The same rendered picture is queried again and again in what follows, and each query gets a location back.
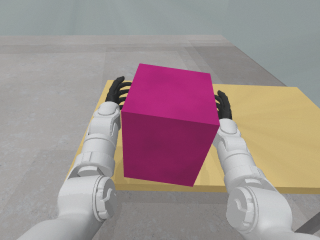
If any robot left upper arm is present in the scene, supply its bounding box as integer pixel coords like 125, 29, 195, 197
17, 175, 118, 240

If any carton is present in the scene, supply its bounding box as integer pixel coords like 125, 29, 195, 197
121, 63, 220, 187

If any robot right hand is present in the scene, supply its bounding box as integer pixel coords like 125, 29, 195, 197
214, 90, 233, 120

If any table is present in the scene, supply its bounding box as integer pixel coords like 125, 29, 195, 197
64, 80, 320, 235

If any robot left hand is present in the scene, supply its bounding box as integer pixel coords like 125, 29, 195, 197
105, 76, 132, 110

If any robot right upper arm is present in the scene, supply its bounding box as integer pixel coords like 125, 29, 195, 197
226, 185, 320, 240

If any robot right forearm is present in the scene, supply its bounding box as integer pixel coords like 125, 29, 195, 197
212, 118, 293, 223

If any robot left forearm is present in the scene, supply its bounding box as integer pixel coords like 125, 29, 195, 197
57, 101, 121, 214

